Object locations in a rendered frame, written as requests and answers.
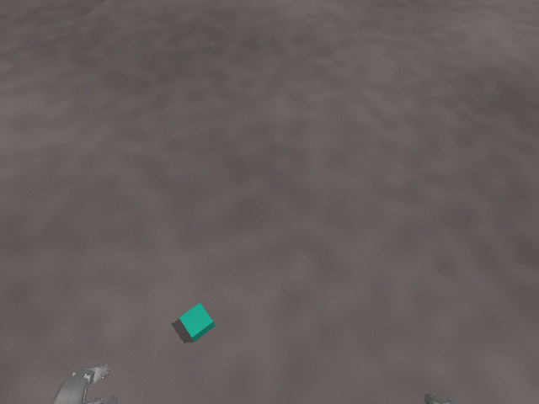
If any small box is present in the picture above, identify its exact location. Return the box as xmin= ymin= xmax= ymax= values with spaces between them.
xmin=179 ymin=303 xmax=215 ymax=342

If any left robot hand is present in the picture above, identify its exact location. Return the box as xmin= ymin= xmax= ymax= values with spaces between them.
xmin=51 ymin=364 xmax=118 ymax=404

